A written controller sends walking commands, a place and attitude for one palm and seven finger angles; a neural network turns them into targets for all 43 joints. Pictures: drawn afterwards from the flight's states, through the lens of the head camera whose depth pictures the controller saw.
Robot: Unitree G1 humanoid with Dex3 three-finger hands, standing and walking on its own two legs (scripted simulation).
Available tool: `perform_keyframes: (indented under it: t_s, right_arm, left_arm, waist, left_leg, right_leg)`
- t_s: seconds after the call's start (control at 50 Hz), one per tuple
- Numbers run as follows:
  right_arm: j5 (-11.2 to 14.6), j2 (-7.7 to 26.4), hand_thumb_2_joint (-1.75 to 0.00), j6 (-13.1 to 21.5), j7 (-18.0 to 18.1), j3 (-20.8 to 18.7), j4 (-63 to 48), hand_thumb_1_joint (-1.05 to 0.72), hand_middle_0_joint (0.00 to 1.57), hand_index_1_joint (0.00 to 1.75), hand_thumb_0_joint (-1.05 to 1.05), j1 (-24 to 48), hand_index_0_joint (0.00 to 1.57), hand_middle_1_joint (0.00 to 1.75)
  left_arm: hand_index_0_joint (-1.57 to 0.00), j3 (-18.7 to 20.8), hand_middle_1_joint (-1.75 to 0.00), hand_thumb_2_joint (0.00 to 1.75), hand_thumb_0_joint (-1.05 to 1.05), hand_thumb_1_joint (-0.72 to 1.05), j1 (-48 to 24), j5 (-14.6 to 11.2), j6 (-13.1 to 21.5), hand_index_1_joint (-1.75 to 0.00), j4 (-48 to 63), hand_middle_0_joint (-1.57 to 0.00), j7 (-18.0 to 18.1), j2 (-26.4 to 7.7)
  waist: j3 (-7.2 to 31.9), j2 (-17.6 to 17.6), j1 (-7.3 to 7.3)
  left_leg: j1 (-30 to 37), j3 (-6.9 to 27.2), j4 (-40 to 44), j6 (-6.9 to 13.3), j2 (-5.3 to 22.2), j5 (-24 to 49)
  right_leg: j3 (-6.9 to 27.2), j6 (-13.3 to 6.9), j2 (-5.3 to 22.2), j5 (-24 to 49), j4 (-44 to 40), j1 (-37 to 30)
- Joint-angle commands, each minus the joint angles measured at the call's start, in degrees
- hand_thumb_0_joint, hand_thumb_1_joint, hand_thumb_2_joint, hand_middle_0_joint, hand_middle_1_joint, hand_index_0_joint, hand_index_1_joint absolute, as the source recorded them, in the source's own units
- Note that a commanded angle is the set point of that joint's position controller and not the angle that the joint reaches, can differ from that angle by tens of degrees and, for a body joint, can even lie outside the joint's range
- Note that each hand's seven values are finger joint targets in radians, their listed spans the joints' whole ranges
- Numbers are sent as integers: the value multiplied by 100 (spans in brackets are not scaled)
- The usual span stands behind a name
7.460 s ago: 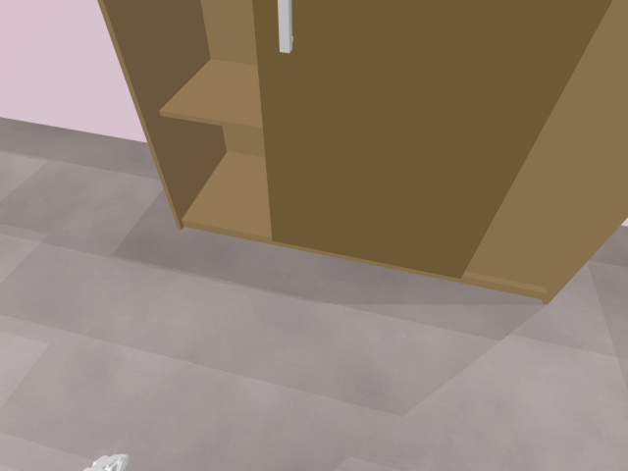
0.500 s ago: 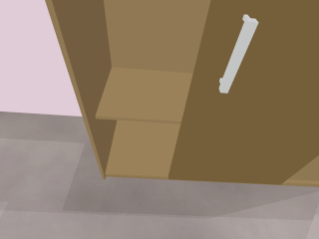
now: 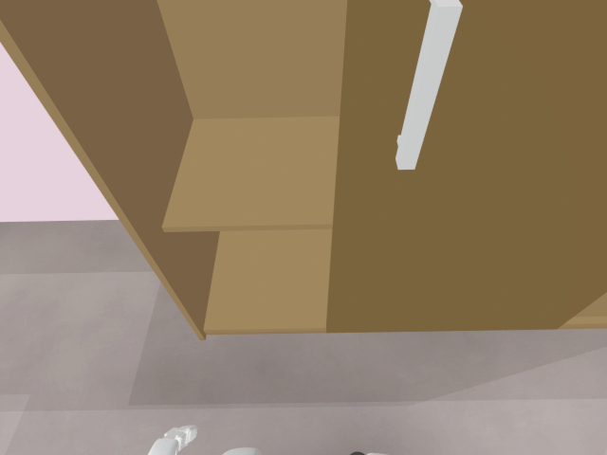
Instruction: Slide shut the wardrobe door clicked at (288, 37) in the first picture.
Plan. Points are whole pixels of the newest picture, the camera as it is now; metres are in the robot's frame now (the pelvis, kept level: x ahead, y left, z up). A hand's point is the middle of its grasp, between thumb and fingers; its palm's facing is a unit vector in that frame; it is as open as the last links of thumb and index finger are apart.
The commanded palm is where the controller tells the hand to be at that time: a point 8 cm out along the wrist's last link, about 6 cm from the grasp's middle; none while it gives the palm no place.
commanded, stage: come to a stop and stand still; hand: right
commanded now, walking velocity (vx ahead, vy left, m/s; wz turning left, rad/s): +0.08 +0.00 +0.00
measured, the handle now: (419, 89) +0.53 -0.15 +0.20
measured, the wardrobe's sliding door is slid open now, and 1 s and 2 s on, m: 0.42 0.42 0.42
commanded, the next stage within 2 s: look again from close up in 1.68 s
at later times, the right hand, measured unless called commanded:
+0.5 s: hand out of the picture +0.00 -0.17 -0.17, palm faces +0.05 +0.98 -0.21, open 7.3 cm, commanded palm none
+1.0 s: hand out of the picture -0.01 -0.20 -0.17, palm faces +0.02 +0.97 -0.23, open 7.4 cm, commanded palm none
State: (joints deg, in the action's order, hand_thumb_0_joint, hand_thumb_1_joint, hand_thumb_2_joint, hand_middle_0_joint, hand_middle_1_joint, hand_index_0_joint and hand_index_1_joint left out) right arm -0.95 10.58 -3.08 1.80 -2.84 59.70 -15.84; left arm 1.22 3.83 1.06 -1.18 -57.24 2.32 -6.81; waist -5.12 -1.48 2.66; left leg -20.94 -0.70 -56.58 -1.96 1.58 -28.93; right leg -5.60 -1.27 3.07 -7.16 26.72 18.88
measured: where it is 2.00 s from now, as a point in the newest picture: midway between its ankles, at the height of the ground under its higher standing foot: outside the picture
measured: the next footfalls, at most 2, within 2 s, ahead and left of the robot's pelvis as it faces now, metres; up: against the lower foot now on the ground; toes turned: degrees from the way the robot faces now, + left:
left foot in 0.14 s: +0.01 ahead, +0.16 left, +0.00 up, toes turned +2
right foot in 0.44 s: +0.01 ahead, -0.11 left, +0.00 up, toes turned -2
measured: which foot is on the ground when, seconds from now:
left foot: up 0.00-0.12, down 0.14-1.00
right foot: down 0.00-0.16, up 0.18-0.42, down 0.44-1.00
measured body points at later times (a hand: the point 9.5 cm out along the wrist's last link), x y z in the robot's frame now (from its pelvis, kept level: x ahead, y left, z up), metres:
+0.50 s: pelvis -0.01 +0.01 +0.00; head +0.01 +0.01 +0.45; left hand -0.02 +0.26 -0.15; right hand +0.00 -0.22 -0.16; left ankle -0.03 +0.15 -0.74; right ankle -0.03 -0.11 -0.74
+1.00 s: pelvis -0.04 -0.01 +0.00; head -0.06 -0.01 +0.45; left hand +0.01 +0.22 -0.15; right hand -0.02 -0.25 -0.15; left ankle -0.03 +0.15 -0.74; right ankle -0.03 -0.11 -0.74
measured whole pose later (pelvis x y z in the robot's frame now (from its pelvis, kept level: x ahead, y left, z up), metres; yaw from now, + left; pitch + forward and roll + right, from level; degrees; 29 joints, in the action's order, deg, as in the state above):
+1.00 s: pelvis -0.04 -0.01 +0.00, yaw +1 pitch -3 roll +0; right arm -1.2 10.6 -1.0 2.0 0.4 58.9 -16.8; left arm 0.4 14.7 0.9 0.0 -57.2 1.0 -10.7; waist -0.2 0.3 0.6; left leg -11.4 0.8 -29.0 -4.2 5.0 -14.7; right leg -3.7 -2.3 -1.2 -15.3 29.4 11.4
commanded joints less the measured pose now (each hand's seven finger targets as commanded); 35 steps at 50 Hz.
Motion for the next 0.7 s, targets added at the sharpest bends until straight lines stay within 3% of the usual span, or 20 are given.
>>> perform_keyframes:
  t_s: [0.0, 0.02, 0.06, 0.08, 0.1, 0.12, 0.14, 0.16, 0.2, 0.24, 0.32, 0.36, 0.4, 0.42, 0.44, 0.46, 0.48, 0.54, 0.62, 0.68]
  right_arm:
    - [-12, 223, -90, 19, -38, -84, -293, -90, 20, 30, 0, -663, 20, 30]
    - [-3, 217, -90, 61, -37, -65, -299, -90, 20, 30, 0, -695, 20, 30]
    - [0, 134, -90, 152, -29, -32, -53, -90, 20, 30, 0, -1194, 20, 30]
    - [-38, 237, -90, 202, -17, -17, 59, -90, 20, 30, 0, -1378, 20, 30]
    - [-87, 515, -90, 282, 5, -7, -3, -90, 20, 30, 0, -1214, 20, 30]
    - [-86, 934, -90, 308, 11, -25, -208, -90, 20, 30, 0, -683, 20, 30]
    - [-58, 1105, -90, 311, 17, -67, -371, -90, 20, 30, 0, -266, 20, 30]
    - [-46, 1104, -90, 358, 30, -81, -393, -90, 20, 30, 0, -1, 20, 30]
    - [-41, 899, -90, 398, 7, -48, -388, -90, 20, 30, 0, 263, 20, 30]
    - [-32, 876, -90, 409, -2, -56, -332, -90, 20, 30, 0, 94, 20, 30]
    - [-26, 896, -90, 415, 22, -103, -112, -90, 20, 30, 0, -282, 20, 30]
    - [10, 842, -90, 406, 50, -93, -17, -90, 20, 30, 0, -249, 20, 30]
    - [78, 567, -90, 389, 42, -29, 56, -90, 20, 30, 0, -281, 20, 30]
    - [49, 1606, -90, 601, 22, 142, -392, -90, 20, 30, 0, 50, 20, 30]
    - [28, 1223, -90, 595, 43, -64, -427, -90, 20, 30, 0, 64, 20, 30]
    - [56, 962, -90, 553, 53, 57, -358, -90, 20, 30, 0, 13, 20, 30]
    - [60, 663, -90, 518, 67, 127, -291, -90, 20, 30, 0, -178, 20, 30]
    - [14, 606, -90, 421, 84, 157, -283, -90, 20, 30, 0, -303, 20, 30]
    - [9, 604, -90, 321, 87, 178, -404, -90, 20, 30, 0, -329, 20, 30]
    - [6, 633, -90, 277, 78, 161, -449, -90, 20, 30, 0, -263, 20, 30]
  left_arm:
    - [-20, 391, -30, 90, 0, 90, 358, 25, 4, -30, 217, -20, -9, -1250]
    - [-20, 379, -30, 90, 0, 90, 374, 38, 0, -30, 210, -20, -38, -1239]
    - [-20, 364, -30, 90, 0, 90, 306, 43, -40, -30, 178, -20, -104, -1173]
    - [-20, 339, -30, 90, 0, 90, 395, 16, -59, -30, 131, -20, -141, -998]
    - [-20, 276, -30, 90, 0, 90, 553, -57, -87, -30, 135, -20, -172, -638]
    - [-20, 196, -30, 90, 0, 90, 549, -66, -114, -30, 229, -20, -233, -410]
    - [-20, 232, -30, 90, 0, 90, 338, -12, -132, -30, 261, -20, -259, -622]
    - [-20, 231, -30, 90, 0, 90, 398, 8, -137, -30, 218, -20, -260, -652]
    - [-20, 237, -30, 90, 0, 90, 878, 0, -63, -30, -22, -20, -277, -729]
    - [-20, 203, -30, 90, 0, 90, 996, -20, -19, -30, -100, -20, -266, -716]
    - [-20, 139, -30, 90, 0, 90, 1062, -37, 46, -30, -79, -20, -185, -692]
    - [-20, 97, -30, 90, 0, 90, 1306, -46, 105, -30, -191, -20, -126, -660]
    - [-20, 78, -30, 90, 0, 90, 1529, -28, 213, -30, -374, -20, -74, -824]
    - [-20, 156, -30, 90, 0, 90, 979, 50, 173, -30, 297, -20, -145, -1552]
    - [-20, 244, -30, 90, 0, 90, 1156, 69, 291, -30, 439, -20, -125, -1460]
    - [-20, 148, -30, 90, 0, 90, 1241, 62, 314, -30, 384, -20, -94, -1002]
    - [-20, 86, -30, 90, 0, 90, 1361, 43, 312, -30, 399, -20, -67, -800]
    - [-20, 101, -30, 90, 0, 90, 1599, 17, 294, -30, 420, -20, -32, -1020]
    - [-20, 113, -30, 90, 0, 90, 1558, 6, 263, -30, 430, -20, -21, -1158]
    - [-20, 140, -30, 90, 0, 90, 1414, -3, 244, -30, 439, -20, -33, -1117]
  waist:
    - [965, 1177, -218]
    - [907, 1212, -205]
    - [887, 1048, 16]
    - [756, 578, 65]
    - [494, -359, -50]
    - [45, -1136, -196]
    - [-171, -1059, -112]
    - [-348, -1304, -178]
    - [-327, -977, -358]
    - [-214, -785, -251]
    - [199, -775, -78]
    - [447, -707, -167]
    - [735, 3, -155]
    - [-592, -182, -284]
    - [353, 825, -308]
    - [1007, 1397, -356]
    - [1161, 1341, -313]
    - [1065, 300, -291]
    - [686, 394, -242]
    - [311, 221, -246]
  left_leg:
    - [232, -54, 624, 71, 145, 118]
    - [547, -88, 1087, 139, 132, 91]
    - [1396, -384, 2408, 181, -11, 807]
    - [1708, -363, 3192, 164, -5, 1115]
    - [1316, 739, 4214, 375, 709, 55]
    - [284, 1910, 5133, 736, 1643, -1261]
    - [-508, 2215, 5399, 897, 1856, -1514]
    - [-523, 2193, 5330, 900, 1681, -988]
    - [-82, 1375, 4869, 842, 1363, 210]
    - [307, 1008, 4552, 819, 1298, 1151]
    - [1266, 913, 3993, 965, 1387, 2802]
    - [1323, 776, 3536, 818, 1266, 3485]
    - [1002, 319, 3100, 446, 692, 3198]
    - [388, 59, 3685, 424, 308, 1094]
    - [525, 421, 3163, 489, 584, 1103]
    - [839, 340, 2899, 520, 608, 1819]
    - [857, 260, 2778, 478, 520, 2113]
    - [910, 42, 2597, 374, 363, 2474]
    - [831, -15, 2529, 282, 245, 2190]
    - [753, 43, 2650, 231, 269, 2064]
  right_leg:
    - [1272, -846, 1455, 40, -1108, -454]
    - [1406, -799, 1419, -608, -1206, -176]
    - [1135, -442, 1042, -1927, -1167, 303]
    - [849, -191, 636, -2254, -839, 563]
    - [522, 121, 120, -2230, 3, 732]
    - [300, 298, -159, -1867, 669, 655]
    - [477, 239, -86, -1705, 1251, 323]
    - [672, 188, -87, -1466, 1515, 419]
    - [602, 182, -83, -1146, 1632, 353]
    - [496, 231, -132, -1134, 1581, 290]
    - [412, 282, -172, -1336, 756, 167]
    - [423, 276, -180, -764, -228, -477]
    - [817, 98, 235, 1064, -462, -1319]
    - [877, -76, 55, -489, -429, -512]
    - [877, -51, 94, -339, -20, -412]
    - [936, -52, 93, 295, 97, -676]
    - [946, -50, 150, 748, 125, -770]
    - [975, -118, 310, 1709, 324, -763]
    - [972, -178, 391, 1798, 167, -652]
    - [948, -158, 327, 1017, -73, -405]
